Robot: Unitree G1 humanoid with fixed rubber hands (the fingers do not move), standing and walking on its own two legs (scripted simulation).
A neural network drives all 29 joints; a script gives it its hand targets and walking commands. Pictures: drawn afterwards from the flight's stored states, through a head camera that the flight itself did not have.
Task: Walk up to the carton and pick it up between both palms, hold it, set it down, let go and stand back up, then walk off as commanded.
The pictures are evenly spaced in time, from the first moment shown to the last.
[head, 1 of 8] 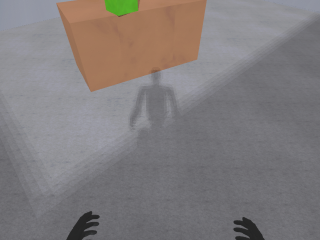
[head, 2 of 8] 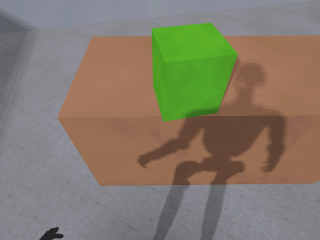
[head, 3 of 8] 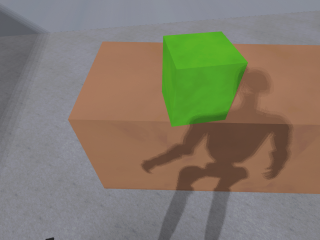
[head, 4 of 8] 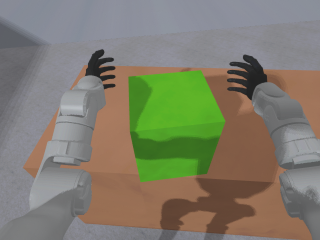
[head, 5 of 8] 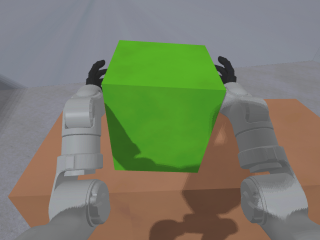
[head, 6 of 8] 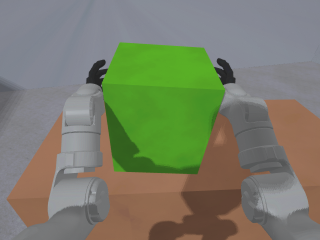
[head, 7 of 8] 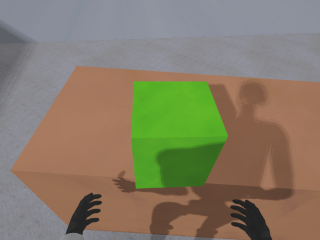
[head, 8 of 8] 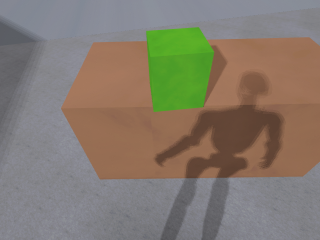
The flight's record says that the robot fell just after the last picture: no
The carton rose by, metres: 0.21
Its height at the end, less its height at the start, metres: +0.00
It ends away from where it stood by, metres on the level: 0.02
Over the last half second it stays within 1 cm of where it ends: yes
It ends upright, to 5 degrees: yes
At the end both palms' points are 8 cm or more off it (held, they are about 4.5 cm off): yes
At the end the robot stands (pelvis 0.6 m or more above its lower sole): yes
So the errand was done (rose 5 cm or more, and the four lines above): yes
